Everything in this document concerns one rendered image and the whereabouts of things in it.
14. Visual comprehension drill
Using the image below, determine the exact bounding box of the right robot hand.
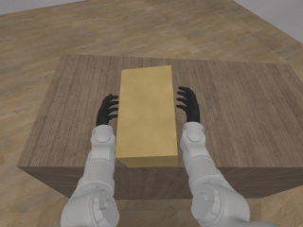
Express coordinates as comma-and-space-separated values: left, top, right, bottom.
176, 86, 201, 123

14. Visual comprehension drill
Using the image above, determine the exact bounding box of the left robot hand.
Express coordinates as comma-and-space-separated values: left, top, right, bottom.
96, 94, 119, 127

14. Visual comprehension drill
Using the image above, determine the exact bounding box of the carton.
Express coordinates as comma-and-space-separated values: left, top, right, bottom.
115, 65, 178, 168

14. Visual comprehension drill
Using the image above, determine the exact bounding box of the robot left upper arm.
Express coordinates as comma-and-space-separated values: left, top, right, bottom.
61, 189, 120, 227

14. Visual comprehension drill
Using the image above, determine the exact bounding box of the pedestal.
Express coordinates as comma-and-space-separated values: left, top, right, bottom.
17, 53, 303, 200

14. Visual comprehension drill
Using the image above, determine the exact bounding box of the robot left forearm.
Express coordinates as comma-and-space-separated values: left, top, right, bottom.
61, 124, 116, 227

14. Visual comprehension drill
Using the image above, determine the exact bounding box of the robot right forearm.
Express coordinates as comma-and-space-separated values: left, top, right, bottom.
180, 121, 237, 196

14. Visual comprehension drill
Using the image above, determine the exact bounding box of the robot right upper arm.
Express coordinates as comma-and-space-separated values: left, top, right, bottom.
190, 182, 279, 227

